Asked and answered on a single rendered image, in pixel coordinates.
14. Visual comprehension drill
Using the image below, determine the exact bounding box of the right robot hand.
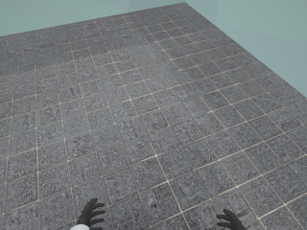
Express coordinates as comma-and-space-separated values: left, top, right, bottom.
216, 209, 246, 230

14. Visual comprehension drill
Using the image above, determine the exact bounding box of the left robot hand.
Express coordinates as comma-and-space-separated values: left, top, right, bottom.
76, 197, 106, 230

